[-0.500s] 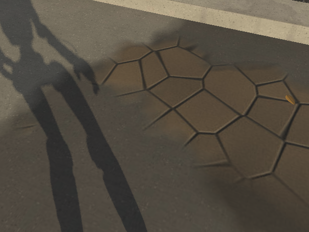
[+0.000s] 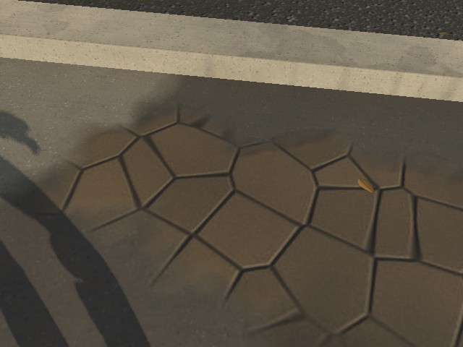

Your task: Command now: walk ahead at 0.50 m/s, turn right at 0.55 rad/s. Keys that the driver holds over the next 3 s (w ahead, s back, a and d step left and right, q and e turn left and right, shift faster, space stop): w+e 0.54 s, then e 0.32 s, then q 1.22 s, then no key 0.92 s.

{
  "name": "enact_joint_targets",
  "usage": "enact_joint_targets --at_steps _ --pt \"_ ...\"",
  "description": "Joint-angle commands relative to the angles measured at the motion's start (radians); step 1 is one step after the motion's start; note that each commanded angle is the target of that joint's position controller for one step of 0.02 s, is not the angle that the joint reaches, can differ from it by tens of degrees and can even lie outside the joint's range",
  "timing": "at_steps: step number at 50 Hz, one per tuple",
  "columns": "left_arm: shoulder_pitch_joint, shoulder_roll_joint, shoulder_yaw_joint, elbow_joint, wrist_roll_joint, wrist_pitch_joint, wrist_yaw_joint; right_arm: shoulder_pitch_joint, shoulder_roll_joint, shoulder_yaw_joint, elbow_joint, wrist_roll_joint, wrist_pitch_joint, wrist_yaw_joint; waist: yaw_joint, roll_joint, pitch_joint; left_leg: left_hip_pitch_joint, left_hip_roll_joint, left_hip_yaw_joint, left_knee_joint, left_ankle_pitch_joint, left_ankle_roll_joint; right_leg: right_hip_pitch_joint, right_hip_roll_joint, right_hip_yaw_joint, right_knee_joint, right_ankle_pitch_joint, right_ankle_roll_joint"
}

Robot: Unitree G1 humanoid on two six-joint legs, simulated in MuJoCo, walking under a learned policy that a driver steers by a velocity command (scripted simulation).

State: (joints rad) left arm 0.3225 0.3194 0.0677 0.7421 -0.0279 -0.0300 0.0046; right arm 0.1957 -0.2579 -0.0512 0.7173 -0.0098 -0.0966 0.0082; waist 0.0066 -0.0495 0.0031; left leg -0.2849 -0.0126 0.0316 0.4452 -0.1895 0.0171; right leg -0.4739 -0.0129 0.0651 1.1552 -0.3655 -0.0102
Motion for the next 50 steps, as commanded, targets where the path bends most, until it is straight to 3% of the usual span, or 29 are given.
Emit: enact_joint_targets --at_steps 1,4,9,13,16,17,18,19,20,21,22,23,24,25,28,30,33,35,37,39,40,41,42,43,44,45,46,48,50 --pt "-0.035 0.048 0.019 -0.100 -0.002 0.000 -0.009 0.026 -0.107 -0.032 -0.025 0.000 -0.015 -0.004 -0.024 0.175 0.005 0.188 0.265 -0.239 -0.259 0.074 0.153 -0.237 -0.098 0.037 -0.002 0.082 0.016" --pt "-0.089 0.027 0.012 -0.133 0.006 0.008 -0.013 0.039 -0.145 -0.046 0.003 0.002 -0.020 -0.008 -0.025 0.132 0.019 0.195 0.282 -0.146 -0.289 0.190 0.175 -0.273 -0.107 0.035 -0.105 0.167 0.034" --pt "-0.221 0.005 -0.001 -0.170 0.006 -0.003 -0.041 0.061 -0.186 -0.055 0.037 0.008 -0.005 -0.016 -0.068 0.108 0.047 0.224 0.261 0.022 -0.291 0.258 0.144 -0.218 -0.091 -0.029 -0.371 0.378 0.016" --pt "-0.314 0.012 -0.001 -0.217 0.003 -0.002 -0.062 0.107 -0.220 -0.066 0.070 0.027 0.014 -0.016 -0.086 0.108 0.079 0.317 0.293 0.082 -0.257 0.322 0.117 -0.199 -0.071 -0.082 -0.488 0.328 -0.026" --pt "-0.253 0.061 0.024 -0.223 0.011 0.006 -0.066 0.102 -0.263 -0.080 0.073 0.041 0.033 -0.023 -0.022 0.148 0.014 0.368 0.294 0.141 -0.068 0.762 0.087 -0.038 0.014 -0.161 -0.518 0.179 -0.087" --pt "-0.131 0.097 0.047 -0.194 0.010 0.009 -0.062 0.091 -0.270 -0.081 0.070 0.046 0.041 -0.027 0.053 0.141 -0.053 0.339 0.273 0.169 0.101 0.867 0.068 0.126 0.060 -0.184 -0.562 0.190 -0.119" --pt "0.044 0.157 0.081 -0.146 0.007 0.017 -0.046 0.098 -0.244 -0.070 0.066 0.040 0.040 -0.031 0.137 0.105 -0.141 0.191 0.235 0.188 0.340 0.775 0.032 0.405 0.078 -0.148 -0.605 0.244 -0.159" --pt "0.117 0.257 0.102 -0.128 -0.002 0.025 -0.023 0.146 -0.129 -0.033 0.030 -0.010 0.031 -0.026 0.104 -0.126 -0.216 -0.178 0.134 0.187 0.694 0.049 -0.021 0.725 -0.156 0.235 -0.620 0.249 -0.259" --pt "0.091 0.287 0.093 -0.170 0.002 0.004 -0.032 0.157 -0.101 -0.009 -0.017 -0.003 -0.005 -0.014 0.062 -0.212 -0.391 -0.436 -0.031 -0.040 0.936 -0.431 -0.046 0.893 -0.334 0.782 -0.806 0.033 -0.435" --pt "0.085 0.197 0.069 -0.164 0.007 -0.011 -0.040 0.036 -0.196 -0.034 -0.035 0.037 -0.029 -0.001 0.120 -0.071 -0.319 -0.542 0.031 -0.136 0.963 -0.348 -0.031 0.850 -0.309 0.694 -0.861 -0.001 -0.371" --pt "0.051 0.164 0.057 -0.155 0.010 -0.021 -0.040 -0.009 -0.192 -0.029 -0.052 0.050 -0.043 0.003 0.097 -0.053 -0.186 -0.558 0.068 -0.117 0.898 -0.258 -0.012 0.713 -0.270 0.549 -0.864 0.053 -0.333" --pt "-0.018 0.140 0.049 -0.160 0.010 -0.025 -0.037 -0.007 -0.178 -0.027 -0.037 0.028 -0.047 -0.006 0.046 0.035 -0.114 -0.497 0.109 -0.117 0.809 -0.188 -0.014 0.560 -0.223 0.444 -0.866 0.152 -0.297" --pt "-0.071 0.112 0.039 -0.172 0.017 -0.026 -0.035 0.005 -0.188 -0.035 -0.029 0.008 -0.040 -0.012 0.008 0.024 -0.078 -0.425 0.132 -0.119 0.733 -0.147 -0.022 0.447 -0.191 0.371 -0.878 0.266 -0.282" --pt "-0.098 0.101 0.034 -0.184 0.026 -0.026 -0.030 0.023 -0.189 -0.038 -0.025 0.002 -0.028 -0.010 -0.019 0.003 -0.066 -0.368 0.141 -0.122 0.706 -0.120 -0.030 0.373 -0.169 0.338 -0.901 0.324 -0.280" --pt "-0.096 0.119 0.038 -0.169 0.024 -0.033 -0.014 0.009 -0.152 -0.030 -0.029 -0.010 -0.001 -0.013 -0.033 0.007 -0.037 -0.326 0.120 -0.091 0.591 -0.062 -0.076 0.256 -0.140 0.253 -0.920 0.523 -0.291" --pt "-0.080 0.142 0.046 -0.151 0.024 -0.025 0.002 -0.059 -0.125 -0.020 -0.048 -0.016 0.003 -0.016 -0.020 0.007 -0.013 -0.304 0.086 -0.073 0.450 0.036 -0.098 0.205 -0.099 0.177 -0.887 0.682 -0.260" --pt "-0.037 0.150 0.053 -0.126 0.012 0.001 0.019 -0.154 -0.094 -0.006 -0.067 -0.008 0.001 -0.005 0.023 -0.031 -0.043 -0.191 0.011 -0.057 0.227 0.235 -0.097 0.175 -0.044 0.139 -0.828 0.659 -0.192" --pt "-0.010 0.151 0.055 -0.110 0.007 0.015 0.025 -0.190 -0.108 -0.010 -0.080 0.004 0.005 0.004 0.036 -0.045 -0.055 -0.162 -0.017 -0.078 0.153 0.262 -0.091 0.206 -0.058 0.195 -0.795 0.586 -0.173" --pt "-0.011 0.137 0.053 -0.106 0.006 0.024 0.031 -0.186 -0.139 -0.023 -0.083 0.005 0.006 0.007 0.024 -0.056 -0.061 -0.151 -0.021 -0.118 0.089 0.217 -0.075 0.267 -0.077 0.273 -0.731 0.528 -0.158" --pt "-0.048 0.122 0.051 -0.121 0.009 0.029 0.037 -0.136 -0.164 -0.036 -0.074 0.000 -0.002 0.008 -0.009 -0.081 -0.070 -0.105 -0.012 -0.131 0.036 0.185 -0.045 0.307 -0.076 0.336 -0.643 0.502 -0.136" --pt "-0.076 0.102 0.045 -0.133 0.007 0.029 0.037 -0.088 -0.169 -0.041 -0.064 -0.008 -0.008 0.004 -0.041 -0.070 -0.088 -0.019 0.010 -0.116 -0.038 0.280 -0.022 0.295 -0.034 0.326 -0.563 0.460 -0.106" --pt "-0.059 0.046 0.027 -0.153 0.020 0.026 0.034 -0.031 -0.218 -0.050 -0.069 -0.027 -0.011 -0.005 -0.049 0.030 -0.191 0.186 0.159 -0.225 -0.013 0.542 0.039 0.217 0.037 0.261 -0.361 0.278 -0.060" --pt "0.150 -0.010 0.011 -0.131 0.025 0.026 0.031 -0.015 -0.242 -0.049 -0.077 -0.048 0.004 -0.011 0.039 0.285 -0.303 0.471 0.420 -0.504 0.035 0.879 0.214 -0.021 0.171 0.164 -0.090 -0.388 0.008" --pt "0.221 0.096 0.025 -0.119 0.010 0.030 0.027 0.006 -0.222 -0.054 -0.065 -0.012 0.024 -0.006 0.039 0.330 -0.370 0.484 0.502 -0.699 -0.015 0.596 0.285 -0.117 0.104 0.132 0.067 -0.371 0.039" --pt "0.120 0.156 0.044 -0.106 0.003 0.046 0.033 -0.030 -0.157 -0.035 -0.087 -0.005 0.033 -0.008 0.001 0.217 -0.267 0.393 0.410 -0.605 -0.051 0.400 0.250 -0.148 0.069 0.124 0.134 -0.278 0.070" --pt "0.039 0.160 0.046 -0.113 0.007 0.065 0.042 -0.065 -0.122 -0.020 -0.087 -0.011 0.046 -0.007 -0.009 0.154 -0.198 0.293 0.343 -0.493 -0.070 0.272 0.210 -0.147 0.054 0.096 0.133 -0.213 0.083" --pt "0.004 0.142 0.043 -0.114 0.016 0.083 0.048 -0.101 -0.098 -0.006 -0.087 -0.012 0.054 -0.004 -0.005 0.138 -0.141 0.187 0.292 -0.426 -0.099 0.196 0.195 -0.112 0.042 0.090 0.108 -0.186 0.091" --pt "0.014 0.056 0.019 -0.108 0.025 0.092 0.041 -0.160 -0.081 0.006 -0.069 -0.020 0.060 0.003 0.040 0.177 -0.073 -0.002 0.194 -0.298 -0.160 0.099 0.160 0.046 0.011 0.050 -0.095 -0.134 0.091" --pt "0.001 0.009 0.001 -0.100 0.039 0.076 0.036 -0.165 -0.099 -0.002 -0.056 -0.011 0.063 0.009 0.031 0.221 -0.070 -0.022 0.150 -0.247 -0.158 0.161 0.163 0.143 0.015 -0.013 -0.319 -0.134 0.090"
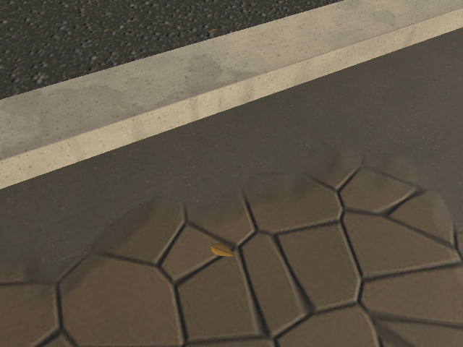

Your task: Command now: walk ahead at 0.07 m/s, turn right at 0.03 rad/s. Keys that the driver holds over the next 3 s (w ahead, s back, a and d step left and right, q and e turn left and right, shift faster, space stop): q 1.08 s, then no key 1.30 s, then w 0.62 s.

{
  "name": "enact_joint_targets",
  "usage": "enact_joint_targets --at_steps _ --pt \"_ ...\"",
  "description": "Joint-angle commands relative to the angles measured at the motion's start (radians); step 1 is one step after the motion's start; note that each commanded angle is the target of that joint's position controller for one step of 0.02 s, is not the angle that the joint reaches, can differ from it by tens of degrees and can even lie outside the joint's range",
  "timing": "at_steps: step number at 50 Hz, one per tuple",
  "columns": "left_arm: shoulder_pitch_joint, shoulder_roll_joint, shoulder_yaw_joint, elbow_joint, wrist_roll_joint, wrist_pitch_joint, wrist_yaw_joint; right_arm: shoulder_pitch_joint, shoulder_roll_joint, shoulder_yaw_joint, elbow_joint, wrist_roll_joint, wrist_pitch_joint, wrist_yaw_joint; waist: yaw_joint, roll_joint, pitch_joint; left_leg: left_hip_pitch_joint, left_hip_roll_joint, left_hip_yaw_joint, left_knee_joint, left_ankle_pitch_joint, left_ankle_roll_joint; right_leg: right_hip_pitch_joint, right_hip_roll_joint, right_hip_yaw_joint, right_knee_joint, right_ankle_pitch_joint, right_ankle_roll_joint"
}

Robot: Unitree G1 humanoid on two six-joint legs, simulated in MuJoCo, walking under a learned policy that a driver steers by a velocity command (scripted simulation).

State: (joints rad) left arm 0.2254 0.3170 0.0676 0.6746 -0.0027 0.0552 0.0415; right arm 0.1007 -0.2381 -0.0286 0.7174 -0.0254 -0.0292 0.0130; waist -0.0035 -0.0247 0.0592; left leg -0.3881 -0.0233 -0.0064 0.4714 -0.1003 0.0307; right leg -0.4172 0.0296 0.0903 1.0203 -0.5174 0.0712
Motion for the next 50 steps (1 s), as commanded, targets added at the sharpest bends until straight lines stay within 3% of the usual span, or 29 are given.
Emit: enact_joint_targets --at_steps 1,4,6,7,8,9,11,13,15,17,20,21,22,23,24,25,26,27,28,30,35,38,42,45,46,47,48,49,50 --pt "0.077 0.012 -0.001 -0.033 0.018 -0.017 -0.002 -0.045 -0.142 -0.033 -0.048 0.013 -0.001 0.004 0.025 0.203 -0.141 0.114 0.168 -0.228 -0.170 0.084 0.164 0.109 -0.027 -0.040 -0.264 0.044 0.006" --pt "0.076 0.050 0.012 -0.013 0.007 -0.022 -0.006 -0.024 -0.195 -0.049 -0.048 0.034 0.013 0.001 0.028 0.178 -0.158 0.126 0.193 -0.298 -0.154 -0.024 0.175 0.198 -0.006 -0.050 -0.467 0.240 -0.024" --pt "0.058 0.072 0.019 -0.018 0.016 -0.025 -0.007 -0.011 -0.189 -0.047 -0.046 0.046 0.020 -0.005 0.036 0.153 -0.135 0.034 0.169 -0.316 -0.155 -0.179 0.121 0.291 -0.023 -0.039 -0.562 0.318 -0.074" --pt "0.058 0.102 0.025 -0.032 0.027 -0.028 -0.003 -0.007 -0.173 -0.042 -0.049 0.040 0.017 -0.003 0.038 0.108 -0.134 -0.036 0.145 -0.303 -0.120 -0.240 0.080 0.342 -0.102 0.019 -0.569 0.330 -0.113" --pt "0.047 0.150 0.042 -0.017 0.029 -0.026 -0.002 -0.007 -0.152 -0.041 -0.066 0.039 0.013 -0.002 0.007 -0.053 -0.101 -0.083 0.055 -0.176 -0.061 -0.308 0.033 0.283 -0.149 0.058 -0.583 0.220 -0.158" --pt "0.037 0.117 0.038 -0.021 0.030 -0.029 -0.002 -0.016 -0.153 -0.041 -0.065 0.036 0.011 -0.003 0.019 -0.111 -0.086 -0.073 0.001 -0.099 0.041 -0.294 -0.001 0.240 -0.186 0.100 -0.640 0.179 -0.187" --pt "-0.029 0.123 0.041 -0.045 0.032 -0.039 0.006 0.024 -0.148 -0.052 -0.052 0.038 0.015 -0.003 0.004 -0.191 -0.064 -0.107 -0.028 -0.014 0.251 -0.291 -0.023 0.232 -0.298 0.180 -0.682 0.368 -0.236" --pt "-0.039 0.113 0.040 -0.054 0.020 -0.056 0.016 0.036 -0.165 -0.066 -0.059 0.035 0.028 0.001 0.019 -0.157 -0.076 -0.174 0.018 -0.025 0.454 -0.416 -0.044 0.276 -0.380 0.197 -0.644 0.687 -0.290" --pt "-0.061 0.115 0.043 -0.049 0.004 -0.058 0.015 0.051 -0.132 -0.060 -0.064 0.045 0.044 0.005 0.011 -0.113 -0.080 -0.198 0.047 -0.015 0.468 -0.418 -0.062 0.317 -0.362 0.126 -0.611 0.813 -0.278" --pt "-0.078 0.132 0.051 -0.046 -0.001 -0.046 0.012 0.037 -0.114 -0.051 -0.079 0.050 0.053 0.015 0.024 -0.128 -0.092 -0.128 0.046 0.031 0.383 -0.352 -0.070 0.308 -0.324 0.048 -0.591 0.837 -0.255" --pt "-0.081 0.143 0.056 -0.036 -0.017 -0.031 0.009 0.064 -0.134 -0.061 -0.091 0.053 0.061 0.031 0.010 -0.139 -0.118 0.005 0.009 0.096 0.183 -0.212 -0.050 0.296 -0.305 -0.019 -0.525 0.780 -0.221" --pt "-0.078 0.134 0.054 -0.030 -0.025 -0.035 0.007 0.099 -0.144 -0.069 -0.081 0.048 0.063 0.028 -0.008 -0.119 -0.128 0.090 -0.017 0.109 0.079 -0.117 -0.030 0.262 -0.287 -0.052 -0.469 0.725 -0.192" --pt "-0.018 0.111 0.049 -0.007 -0.021 -0.043 0.001 0.127 -0.181 -0.085 -0.083 0.040 0.062 0.016 -0.014 -0.030 -0.145 0.212 -0.002 0.028 -0.023 0.055 0.006 0.186 -0.239 -0.117 -0.339 0.590 -0.128" --pt "-0.007 0.046 0.028 -0.045 0.030 -0.051 -0.003 0.153 -0.335 -0.120 -0.110 0.030 0.059 -0.004 0.009 0.291 -0.169 0.406 0.270 -0.378 -0.054 0.513 0.139 -0.102 -0.112 -0.202 -0.019 0.117 -0.008" --pt "-0.112 0.048 0.023 -0.080 0.028 -0.057 0.002 0.195 -0.322 -0.105 -0.118 -0.001 0.043 0.010 -0.062 0.310 -0.235 0.392 0.417 -0.589 -0.100 0.612 0.338 -0.222 -0.006 -0.049 0.165 -0.210 0.010" --pt "-0.130 0.089 0.034 -0.074 0.009 -0.056 0.003 0.179 -0.288 -0.094 -0.122 -0.004 0.024 0.016 -0.066 0.179 -0.213 0.386 0.390 -0.519 -0.101 0.550 0.339 -0.246 -0.035 0.007 0.252 -0.182 0.003" --pt "-0.132 0.093 0.037 -0.065 0.003 -0.053 0.006 0.139 -0.263 -0.088 -0.119 0.010 0.014 0.009 -0.041 0.129 -0.178 0.363 0.334 -0.438 -0.086 0.470 0.287 -0.261 -0.052 0.009 0.248 -0.102 -0.008" --pt "-0.125 0.094 0.040 -0.048 0.008 -0.050 0.016 0.102 -0.249 -0.085 -0.122 0.029 0.016 0.000 -0.027 0.081 -0.154 0.342 0.288 -0.389 -0.087 0.393 0.238 -0.267 -0.066 0.012 0.201 -0.028 -0.007" --pt "-0.122 0.105 0.046 -0.046 0.012 -0.047 0.022 0.071 -0.240 -0.080 -0.127 0.039 0.022 -0.011 -0.012 0.093 -0.146 0.310 0.259 -0.363 -0.094 0.357 0.214 -0.239 -0.074 0.018 0.156 0.032 -0.002" --pt "-0.095 0.083 0.042 -0.034 0.006 -0.048 0.015 0.057 -0.234 -0.076 -0.135 0.035 0.036 -0.025 0.007 0.122 -0.159 0.269 0.217 -0.334 -0.109 0.337 0.203 -0.175 -0.043 0.002 0.118 0.103 0.012" --pt "-0.125 0.053 0.029 -0.032 0.004 -0.055 0.006 0.064 -0.243 -0.084 -0.145 0.037 0.053 -0.046 -0.010 0.140 -0.156 0.257 0.188 -0.369 -0.125 0.131 0.198 -0.126 -0.017 0.012 -0.125 0.168 0.032" --pt "-0.138 0.060 0.030 -0.034 0.000 -0.063 -0.004 0.052 -0.248 -0.089 -0.153 0.033 0.061 -0.045 -0.018 0.166 -0.132 0.194 0.174 -0.420 -0.136 0.001 0.197 -0.062 -0.003 0.017 -0.224 0.171 0.026" --pt "-0.131 0.073 0.036 -0.035 -0.007 -0.084 -0.020 0.042 -0.249 -0.092 -0.162 0.037 0.070 -0.035 -0.024 0.185 -0.132 0.193 0.167 -0.505 -0.114 0.015 0.191 0.011 0.015 0.020 -0.346 0.153 0.004" --pt "-0.072 0.073 0.042 -0.018 -0.009 -0.098 -0.032 0.010 -0.242 -0.091 -0.171 0.053 0.080 -0.037 0.016 0.181 -0.143 0.184 0.129 -0.529 -0.059 0.059 0.151 0.140 0.020 0.000 -0.577 0.270 -0.029" --pt "-0.046 0.092 0.050 -0.008 -0.003 -0.100 -0.031 0.016 -0.225 -0.086 -0.172 0.057 0.081 -0.040 0.025 0.157 -0.150 0.134 0.092 -0.505 -0.020 -0.002 0.112 0.234 -0.025 0.016 -0.664 0.367 -0.050" --pt "-0.030 0.153 0.062 -0.015 0.013 -0.095 -0.025 0.061 -0.180 -0.074 -0.172 0.049 0.080 -0.038 0.002 0.005 -0.180 0.029 0.015 -0.402 0.141 -0.246 0.053 0.345 -0.209 0.172 -0.701 0.423 -0.121" --pt "-0.052 0.219 0.073 -0.011 0.042 -0.085 -0.025 0.070 -0.188 -0.079 -0.198 0.058 0.072 -0.037 -0.032 -0.261 -0.117 -0.167 -0.144 -0.182 0.333 -0.509 -0.009 0.327 -0.374 0.395 -0.739 0.589 -0.284" --pt "-0.090 0.162 0.061 -0.038 0.048 -0.088 -0.024 0.095 -0.271 -0.106 -0.175 0.035 0.063 -0.038 -0.022 -0.186 -0.112 -0.189 -0.068 -0.174 0.574 -0.524 -0.056 0.277 -0.438 0.413 -0.736 0.599 -0.351" --pt "-0.133 0.110 0.044 -0.053 0.037 -0.088 -0.017 0.109 -0.295 -0.120 -0.152 0.042 0.067 -0.034 -0.036 -0.123 -0.105 -0.178 -0.048 -0.166 0.660 -0.458 -0.072 0.248 -0.384 0.316 -0.722 0.568 -0.321"
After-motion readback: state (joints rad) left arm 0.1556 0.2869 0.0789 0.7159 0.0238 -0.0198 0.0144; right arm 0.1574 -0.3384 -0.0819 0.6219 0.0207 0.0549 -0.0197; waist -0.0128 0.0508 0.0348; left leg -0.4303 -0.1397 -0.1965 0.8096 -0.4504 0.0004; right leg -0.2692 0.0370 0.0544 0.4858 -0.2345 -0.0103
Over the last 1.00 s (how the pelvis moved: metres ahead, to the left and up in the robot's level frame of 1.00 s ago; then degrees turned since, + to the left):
0.46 -0.11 -0.01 -34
